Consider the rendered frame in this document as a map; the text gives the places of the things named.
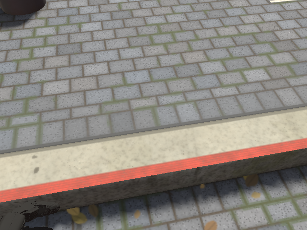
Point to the robot left hand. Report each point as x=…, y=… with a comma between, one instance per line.
x=26, y=212

